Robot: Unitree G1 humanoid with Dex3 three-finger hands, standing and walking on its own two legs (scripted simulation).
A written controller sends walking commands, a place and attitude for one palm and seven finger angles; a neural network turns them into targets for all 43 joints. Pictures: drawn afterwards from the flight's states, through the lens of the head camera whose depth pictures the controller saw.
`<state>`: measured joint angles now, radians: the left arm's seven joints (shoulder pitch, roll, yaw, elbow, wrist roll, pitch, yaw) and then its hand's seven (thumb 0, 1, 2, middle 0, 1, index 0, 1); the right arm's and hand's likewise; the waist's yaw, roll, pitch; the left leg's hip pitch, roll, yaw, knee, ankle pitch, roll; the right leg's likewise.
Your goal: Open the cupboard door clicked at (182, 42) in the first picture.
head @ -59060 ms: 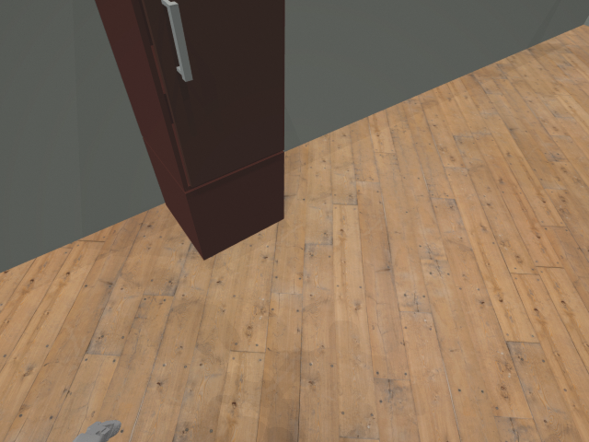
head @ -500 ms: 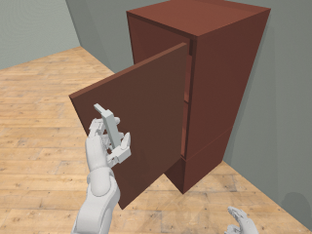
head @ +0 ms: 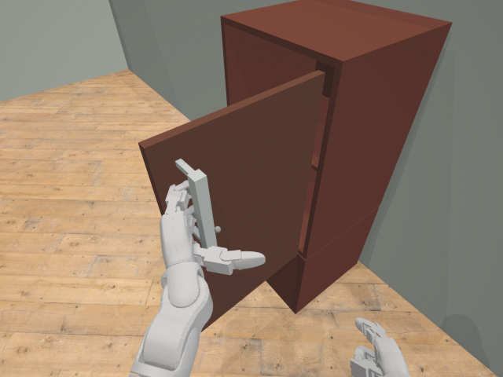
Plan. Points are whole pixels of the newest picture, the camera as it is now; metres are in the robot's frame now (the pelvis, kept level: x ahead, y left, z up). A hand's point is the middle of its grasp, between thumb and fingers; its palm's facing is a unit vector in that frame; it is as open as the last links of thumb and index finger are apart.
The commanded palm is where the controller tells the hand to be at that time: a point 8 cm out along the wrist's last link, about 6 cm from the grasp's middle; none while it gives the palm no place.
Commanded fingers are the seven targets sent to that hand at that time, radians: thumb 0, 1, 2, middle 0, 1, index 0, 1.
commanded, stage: open thumb and fingers to let go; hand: left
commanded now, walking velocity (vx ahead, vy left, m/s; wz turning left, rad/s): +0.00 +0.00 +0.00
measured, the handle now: (197, 209) +0.34 +0.12 +0.12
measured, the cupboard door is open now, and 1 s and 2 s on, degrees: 93 94 94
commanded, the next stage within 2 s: slide the hand sideways off the handle in 0.08 s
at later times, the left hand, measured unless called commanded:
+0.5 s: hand (209, 244) +0.27 +0.09 +0.13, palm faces -0.12 -0.99 +0.05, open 16.4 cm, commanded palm +0.24 +0.13 +0.12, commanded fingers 0.00 -0.50 0.30 -0.15 -0.30 -0.15 -0.30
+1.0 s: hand (185, 270) +0.23 +0.12 +0.12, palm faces -0.02 -1.00 -0.02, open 16.3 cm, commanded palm +0.20 +0.18 +0.12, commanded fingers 0.00 -0.50 0.30 -0.15 -0.30 -0.15 -0.30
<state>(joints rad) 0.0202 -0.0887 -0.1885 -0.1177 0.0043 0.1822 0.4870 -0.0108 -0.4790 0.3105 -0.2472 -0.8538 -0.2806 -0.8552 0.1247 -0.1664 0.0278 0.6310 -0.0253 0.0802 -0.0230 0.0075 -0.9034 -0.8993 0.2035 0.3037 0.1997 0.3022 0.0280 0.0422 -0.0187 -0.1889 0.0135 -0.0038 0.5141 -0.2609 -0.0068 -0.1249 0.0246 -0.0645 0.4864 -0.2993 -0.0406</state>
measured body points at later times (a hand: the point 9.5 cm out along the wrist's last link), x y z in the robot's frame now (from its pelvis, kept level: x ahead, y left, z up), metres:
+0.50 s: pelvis -0.02 +0.03 +0.00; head -0.05 +0.02 +0.44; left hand +0.27 +0.14 +0.13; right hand +0.16 -0.17 -0.09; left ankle +0.01 +0.12 -0.74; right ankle -0.02 -0.09 -0.74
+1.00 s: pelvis +0.00 +0.00 +0.00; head -0.03 -0.02 +0.45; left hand +0.23 +0.17 +0.12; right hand +0.19 -0.21 -0.07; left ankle +0.01 +0.12 -0.74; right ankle -0.02 -0.09 -0.74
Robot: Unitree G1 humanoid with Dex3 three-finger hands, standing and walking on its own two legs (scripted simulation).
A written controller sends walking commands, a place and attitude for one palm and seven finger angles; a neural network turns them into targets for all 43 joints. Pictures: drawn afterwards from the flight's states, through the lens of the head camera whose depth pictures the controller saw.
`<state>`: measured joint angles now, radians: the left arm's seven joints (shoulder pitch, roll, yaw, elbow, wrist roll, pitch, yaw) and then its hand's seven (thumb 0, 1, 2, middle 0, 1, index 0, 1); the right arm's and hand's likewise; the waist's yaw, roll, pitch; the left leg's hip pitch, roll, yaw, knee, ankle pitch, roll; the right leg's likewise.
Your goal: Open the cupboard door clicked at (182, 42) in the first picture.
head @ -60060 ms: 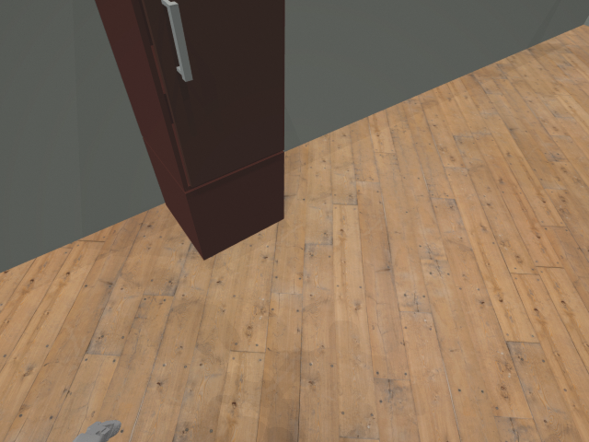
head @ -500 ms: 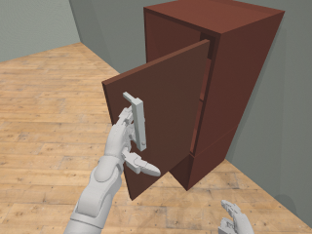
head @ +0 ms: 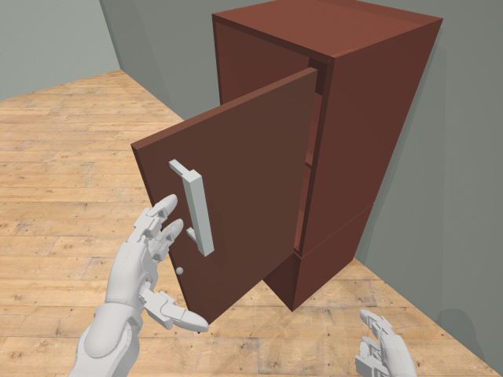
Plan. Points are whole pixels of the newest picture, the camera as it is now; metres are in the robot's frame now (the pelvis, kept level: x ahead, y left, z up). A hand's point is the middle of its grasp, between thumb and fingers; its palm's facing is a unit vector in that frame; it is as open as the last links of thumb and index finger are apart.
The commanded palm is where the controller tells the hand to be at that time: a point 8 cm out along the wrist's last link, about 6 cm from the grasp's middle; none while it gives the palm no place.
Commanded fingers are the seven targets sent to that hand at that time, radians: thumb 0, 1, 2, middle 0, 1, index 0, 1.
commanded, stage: slide the hand sideways off the handle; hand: left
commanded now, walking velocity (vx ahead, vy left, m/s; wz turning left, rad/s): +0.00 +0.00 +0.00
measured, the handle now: (192, 210) +0.33 +0.13 +0.13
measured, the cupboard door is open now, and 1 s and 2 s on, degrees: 94 94 94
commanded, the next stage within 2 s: draw the hand back to the body in 0.38 s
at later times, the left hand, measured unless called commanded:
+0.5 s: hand (137, 312) +0.17 +0.16 +0.12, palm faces +0.03 -1.00 -0.05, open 16.4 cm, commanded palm +0.15 +0.21 +0.12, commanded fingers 0.00 -0.50 0.30 -0.15 -0.30 -0.15 -0.30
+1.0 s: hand (92, 301) +0.17 +0.21 +0.13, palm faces +0.03 -1.00 -0.07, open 16.2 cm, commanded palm +0.14 +0.27 +0.15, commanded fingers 0.00 -0.25 0.41 -0.16 -0.30 -0.16 -0.30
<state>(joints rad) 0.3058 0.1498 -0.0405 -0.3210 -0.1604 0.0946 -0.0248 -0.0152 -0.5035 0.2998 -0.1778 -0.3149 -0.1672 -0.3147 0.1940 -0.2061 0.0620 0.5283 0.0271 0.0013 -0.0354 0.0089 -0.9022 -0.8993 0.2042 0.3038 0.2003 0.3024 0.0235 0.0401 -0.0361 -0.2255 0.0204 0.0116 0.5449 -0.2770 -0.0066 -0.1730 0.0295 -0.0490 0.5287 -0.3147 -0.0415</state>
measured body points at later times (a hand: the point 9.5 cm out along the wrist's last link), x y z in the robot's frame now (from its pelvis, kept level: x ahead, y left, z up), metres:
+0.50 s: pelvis +0.00 -0.01 -0.01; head -0.02 -0.04 +0.44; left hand +0.16 +0.21 +0.12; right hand +0.21 -0.23 -0.08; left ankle +0.01 +0.12 -0.73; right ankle -0.02 -0.09 -0.73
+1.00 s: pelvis -0.01 +0.03 -0.01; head -0.03 +0.02 +0.44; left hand +0.17 +0.27 +0.14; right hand +0.20 -0.18 -0.06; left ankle +0.01 +0.12 -0.73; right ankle -0.02 -0.09 -0.73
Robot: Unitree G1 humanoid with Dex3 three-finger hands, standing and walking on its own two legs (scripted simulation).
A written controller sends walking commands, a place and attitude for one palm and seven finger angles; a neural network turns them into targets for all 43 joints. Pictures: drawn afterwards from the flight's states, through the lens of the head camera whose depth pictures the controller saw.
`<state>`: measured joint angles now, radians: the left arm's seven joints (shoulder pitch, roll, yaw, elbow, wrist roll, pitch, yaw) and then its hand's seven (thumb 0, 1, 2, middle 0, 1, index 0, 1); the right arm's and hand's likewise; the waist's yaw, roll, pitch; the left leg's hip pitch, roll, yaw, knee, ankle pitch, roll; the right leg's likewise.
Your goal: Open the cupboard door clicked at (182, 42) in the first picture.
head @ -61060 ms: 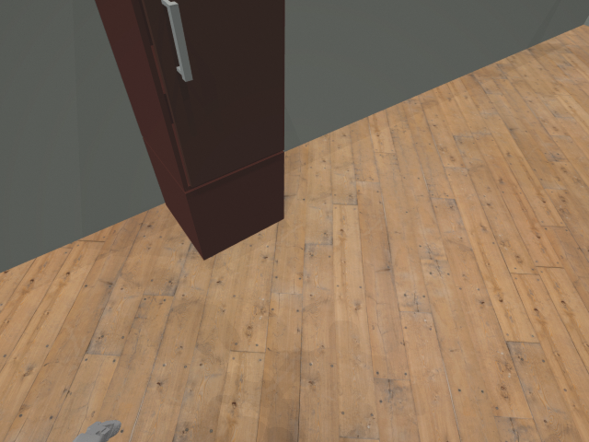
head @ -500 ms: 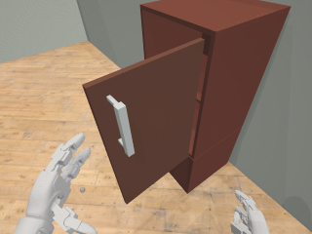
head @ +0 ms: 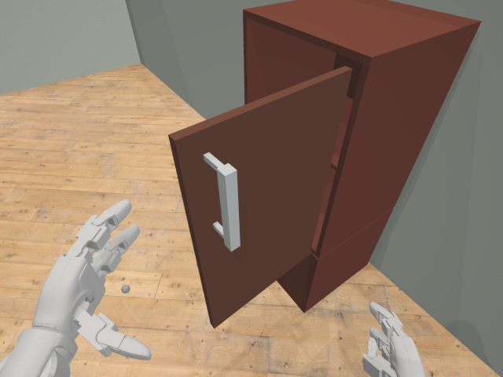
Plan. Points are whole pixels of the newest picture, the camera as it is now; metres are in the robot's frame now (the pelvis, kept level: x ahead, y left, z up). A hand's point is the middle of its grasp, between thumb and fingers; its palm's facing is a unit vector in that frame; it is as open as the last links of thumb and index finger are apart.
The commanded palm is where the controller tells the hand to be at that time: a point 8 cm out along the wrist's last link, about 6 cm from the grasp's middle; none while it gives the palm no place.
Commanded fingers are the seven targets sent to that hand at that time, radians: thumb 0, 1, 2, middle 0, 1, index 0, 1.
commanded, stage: draw the hand back to the body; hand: left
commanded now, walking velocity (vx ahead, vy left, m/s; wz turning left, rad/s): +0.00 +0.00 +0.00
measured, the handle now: (222, 204) +0.34 +0.09 +0.13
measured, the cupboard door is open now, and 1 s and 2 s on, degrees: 94 94 94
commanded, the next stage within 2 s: step back with the hand held close in 1.06 s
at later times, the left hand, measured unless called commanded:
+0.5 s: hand (91, 249) +0.22 +0.24 +0.16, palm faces +0.35 -0.86 -0.38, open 11.3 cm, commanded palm +0.17 +0.29 +0.17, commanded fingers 0.00 0.62 0.78 -0.19 -0.30 -0.19 -0.30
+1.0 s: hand (97, 243) +0.23 +0.23 +0.16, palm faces +0.40 -0.83 -0.39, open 7.5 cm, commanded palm +0.18 +0.27 +0.18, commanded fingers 0.00 0.90 0.90 -0.20 -0.30 -0.20 -0.30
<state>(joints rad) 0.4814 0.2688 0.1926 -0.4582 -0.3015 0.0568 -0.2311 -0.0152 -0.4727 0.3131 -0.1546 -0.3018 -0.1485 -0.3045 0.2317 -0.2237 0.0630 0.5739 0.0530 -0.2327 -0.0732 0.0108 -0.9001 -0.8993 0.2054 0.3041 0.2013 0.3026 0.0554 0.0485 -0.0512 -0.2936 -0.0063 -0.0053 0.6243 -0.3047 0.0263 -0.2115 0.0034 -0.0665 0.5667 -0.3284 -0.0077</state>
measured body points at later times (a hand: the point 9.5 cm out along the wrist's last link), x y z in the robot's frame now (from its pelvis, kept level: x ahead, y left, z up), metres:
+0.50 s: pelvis +0.02 +0.01 +0.01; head +0.01 -0.01 +0.46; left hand +0.20 +0.28 +0.18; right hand +0.20 -0.21 -0.07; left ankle +0.02 +0.10 -0.73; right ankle -0.01 -0.11 -0.73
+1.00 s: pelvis +0.03 -0.02 +0.02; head +0.02 -0.04 +0.47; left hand +0.20 +0.27 +0.18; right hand +0.21 -0.25 -0.07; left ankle +0.02 +0.10 -0.73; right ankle -0.01 -0.12 -0.73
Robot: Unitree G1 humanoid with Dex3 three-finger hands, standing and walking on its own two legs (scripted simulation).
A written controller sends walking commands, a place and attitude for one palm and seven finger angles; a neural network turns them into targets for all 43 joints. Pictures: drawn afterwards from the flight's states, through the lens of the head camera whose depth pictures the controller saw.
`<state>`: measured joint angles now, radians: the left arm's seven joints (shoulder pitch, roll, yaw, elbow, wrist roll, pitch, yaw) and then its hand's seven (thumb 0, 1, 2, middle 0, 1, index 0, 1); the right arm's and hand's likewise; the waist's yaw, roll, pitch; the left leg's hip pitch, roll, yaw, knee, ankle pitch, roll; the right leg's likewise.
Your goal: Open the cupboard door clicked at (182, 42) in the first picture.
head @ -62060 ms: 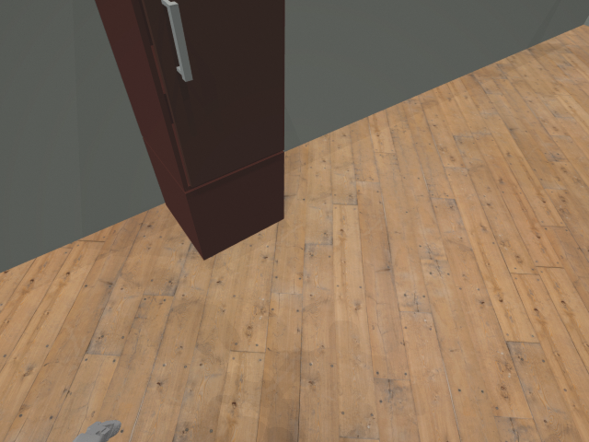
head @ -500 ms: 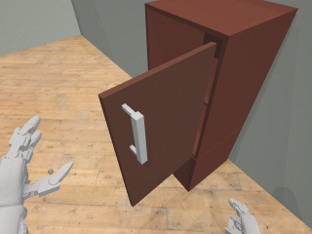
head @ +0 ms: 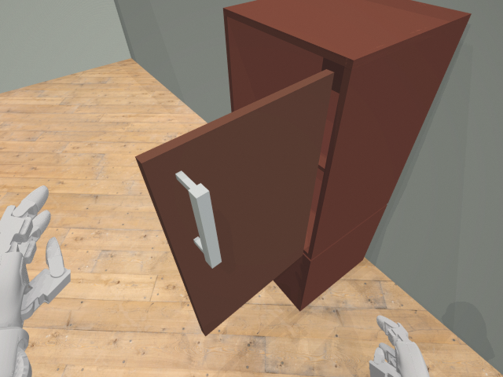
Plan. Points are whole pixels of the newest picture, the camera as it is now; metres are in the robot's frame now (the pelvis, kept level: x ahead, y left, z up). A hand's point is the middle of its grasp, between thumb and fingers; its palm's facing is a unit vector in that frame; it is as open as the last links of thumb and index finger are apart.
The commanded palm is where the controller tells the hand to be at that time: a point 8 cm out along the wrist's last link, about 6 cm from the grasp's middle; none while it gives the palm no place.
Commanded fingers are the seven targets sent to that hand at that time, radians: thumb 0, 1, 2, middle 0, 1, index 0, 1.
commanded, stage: draw the hand back to the body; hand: left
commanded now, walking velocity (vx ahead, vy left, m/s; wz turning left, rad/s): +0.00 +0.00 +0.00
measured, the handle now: (199, 222) +0.31 +0.12 +0.12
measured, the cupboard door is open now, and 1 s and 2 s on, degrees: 94 94 94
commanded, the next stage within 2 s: step back with the hand held close in 0.06 s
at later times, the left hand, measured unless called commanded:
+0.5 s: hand (56, 283) +0.18 +0.27 +0.13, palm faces +0.30 -0.82 -0.49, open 7.4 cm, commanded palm +0.12 +0.32 +0.17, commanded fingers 0.00 0.90 0.90 -0.20 -0.30 -0.20 -0.30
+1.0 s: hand out of the picture +0.06 +0.31 +0.14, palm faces +0.42 -0.81 -0.40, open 7.4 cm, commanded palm +0.00 +0.36 +0.17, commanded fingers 0.00 0.90 0.90 -0.20 -0.30 -0.20 -0.30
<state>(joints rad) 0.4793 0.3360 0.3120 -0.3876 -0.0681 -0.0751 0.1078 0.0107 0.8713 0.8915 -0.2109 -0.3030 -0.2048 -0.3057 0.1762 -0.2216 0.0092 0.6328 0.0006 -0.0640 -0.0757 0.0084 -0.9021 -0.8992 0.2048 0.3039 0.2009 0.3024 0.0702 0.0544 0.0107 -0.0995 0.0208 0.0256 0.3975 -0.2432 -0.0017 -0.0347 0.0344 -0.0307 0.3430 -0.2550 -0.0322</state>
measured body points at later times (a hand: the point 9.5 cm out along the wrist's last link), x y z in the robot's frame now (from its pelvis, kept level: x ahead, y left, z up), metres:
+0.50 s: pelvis -0.03 +0.02 +0.00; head -0.01 +0.02 +0.45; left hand +0.16 +0.31 +0.16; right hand +0.14 -0.23 -0.08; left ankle -0.02 +0.12 -0.74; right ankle -0.04 -0.10 -0.74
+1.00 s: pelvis -0.14 +0.06 -0.02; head -0.12 +0.08 +0.43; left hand +0.04 +0.35 +0.16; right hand +0.03 -0.18 -0.10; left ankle -0.02 +0.12 -0.74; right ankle -0.08 -0.09 -0.74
